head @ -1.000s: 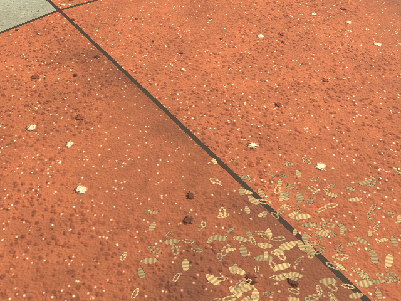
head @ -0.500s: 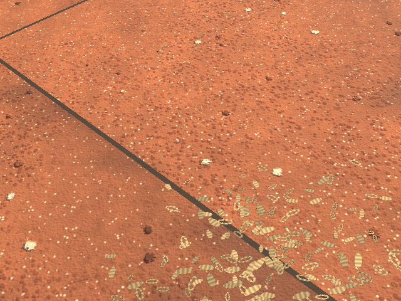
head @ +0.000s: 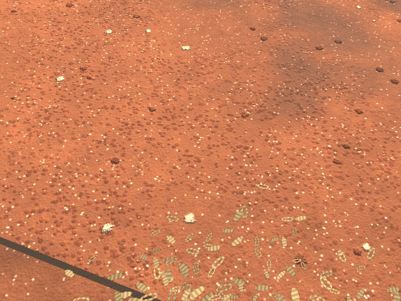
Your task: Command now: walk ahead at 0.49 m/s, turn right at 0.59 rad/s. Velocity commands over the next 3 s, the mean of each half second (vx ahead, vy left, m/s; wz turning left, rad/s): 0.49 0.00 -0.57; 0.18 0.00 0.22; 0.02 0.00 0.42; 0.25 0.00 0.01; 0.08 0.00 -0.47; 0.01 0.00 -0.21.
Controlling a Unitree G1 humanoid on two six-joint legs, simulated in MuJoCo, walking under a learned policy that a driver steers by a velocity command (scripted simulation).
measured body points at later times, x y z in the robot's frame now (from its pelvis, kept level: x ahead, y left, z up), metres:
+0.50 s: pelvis +0.27 -0.08 +0.00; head +0.30 -0.09 +0.44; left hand +0.42 +0.16 -0.12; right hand +0.29 -0.36 -0.13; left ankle +0.31 +0.08 -0.66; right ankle +0.27 -0.12 -0.74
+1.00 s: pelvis +0.44 -0.08 -0.01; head +0.49 -0.07 +0.44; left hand +0.60 +0.15 -0.14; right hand +0.48 -0.37 -0.13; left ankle +0.53 -0.05 -0.74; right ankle +0.40 -0.22 -0.66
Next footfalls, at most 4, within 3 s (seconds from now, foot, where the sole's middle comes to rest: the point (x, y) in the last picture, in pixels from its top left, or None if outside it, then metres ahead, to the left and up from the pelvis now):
0.30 right None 0.31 -0.13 -0.78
0.80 left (216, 276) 0.57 -0.05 -0.78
1.34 right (268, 293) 0.51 -0.22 -0.78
1.78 left None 0.48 -0.03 -0.78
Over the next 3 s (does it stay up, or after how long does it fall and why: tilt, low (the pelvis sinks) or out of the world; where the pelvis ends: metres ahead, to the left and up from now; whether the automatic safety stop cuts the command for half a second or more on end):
stays up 0.69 -0.07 0.00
